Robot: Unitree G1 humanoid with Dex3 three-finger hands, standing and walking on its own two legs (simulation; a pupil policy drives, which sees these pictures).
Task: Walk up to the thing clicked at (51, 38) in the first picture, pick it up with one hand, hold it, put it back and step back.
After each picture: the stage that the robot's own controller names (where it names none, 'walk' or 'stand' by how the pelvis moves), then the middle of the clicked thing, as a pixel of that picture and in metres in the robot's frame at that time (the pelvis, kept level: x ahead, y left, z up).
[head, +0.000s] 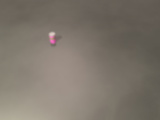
stand; (52, 37) +1.41 +0.39 -0.72
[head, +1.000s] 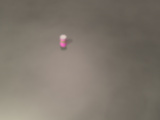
walk; (63, 40) +1.29 +0.21 -0.70
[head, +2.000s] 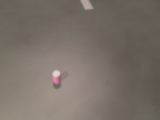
walk; (56, 77) +0.80 +0.23 -0.71
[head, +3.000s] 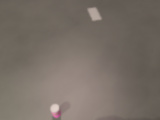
walk; (55, 110) +0.47 +0.25 -0.69
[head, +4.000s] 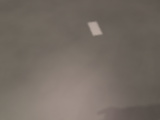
stand; out of the picture +0.34 +0.22 -0.71
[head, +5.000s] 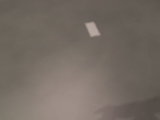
stand; out of the picture +0.30 +0.22 -0.72
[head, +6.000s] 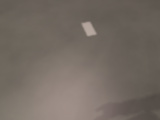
stand; out of the picture +0.31 +0.23 -0.72
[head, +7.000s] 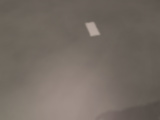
stand; out of the picture +0.32 +0.22 -0.73
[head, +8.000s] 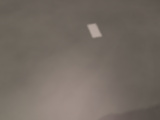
stand; out of the picture +0.32 +0.22 -0.73
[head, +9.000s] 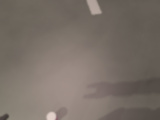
go down; (52, 118) +0.34 +0.21 -0.70
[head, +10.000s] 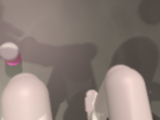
go down; (11, 54) +0.42 +0.23 -0.28
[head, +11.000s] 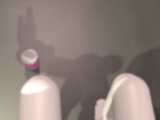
close in; (31, 60) +0.43 +0.21 -0.31
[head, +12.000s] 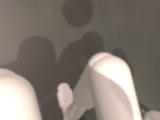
close in; out of the picture +0.42 +0.26 -0.23
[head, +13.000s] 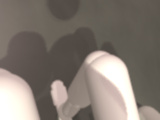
close; out of the picture +0.41 +0.27 -0.23
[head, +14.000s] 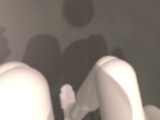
lift; out of the picture +0.36 +0.24 -0.21
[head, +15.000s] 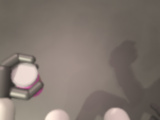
lift; (29, 81) +0.32 +0.18 +0.00
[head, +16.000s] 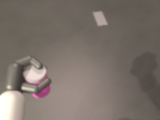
hold; (38, 81) +0.33 +0.17 +0.02
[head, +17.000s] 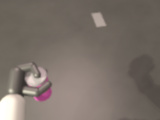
hold; (39, 84) +0.33 +0.17 +0.01
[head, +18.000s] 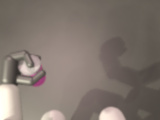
crouch; (33, 71) +0.37 +0.18 -0.06
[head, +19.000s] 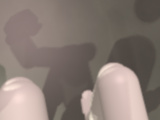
lower; out of the picture +0.45 +0.26 -0.14
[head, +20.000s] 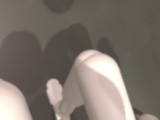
lower; out of the picture +0.43 +0.27 -0.23
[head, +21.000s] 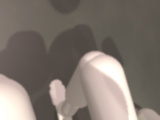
lower; out of the picture +0.42 +0.27 -0.23
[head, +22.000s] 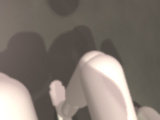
lower; out of the picture +0.42 +0.27 -0.23
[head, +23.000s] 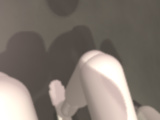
lower; out of the picture +0.42 +0.27 -0.23
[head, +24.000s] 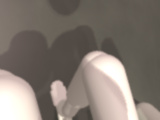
open; out of the picture +0.41 +0.26 -0.23
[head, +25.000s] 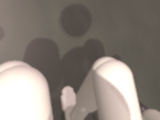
stand; out of the picture +0.42 +0.24 -0.23
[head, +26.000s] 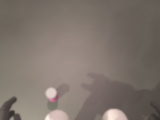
walk; (52, 94) +0.39 +0.19 -0.55
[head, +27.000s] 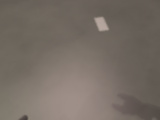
stand; out of the picture +0.36 +0.19 -0.67
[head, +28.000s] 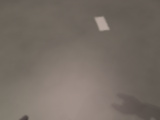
stand; out of the picture +0.35 +0.19 -0.67
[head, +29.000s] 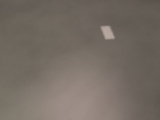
stand; out of the picture +0.37 +0.18 -0.72
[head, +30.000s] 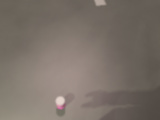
walk; (60, 102) +0.43 +0.14 -0.71
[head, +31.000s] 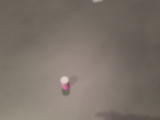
walk; (65, 83) +0.65 +0.20 -0.70
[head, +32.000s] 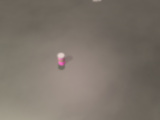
stand; (61, 59) +0.99 +0.26 -0.70
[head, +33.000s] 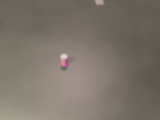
stand; (64, 60) +1.02 +0.21 -0.72
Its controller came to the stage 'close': yes
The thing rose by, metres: 0.72
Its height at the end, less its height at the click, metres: +0.00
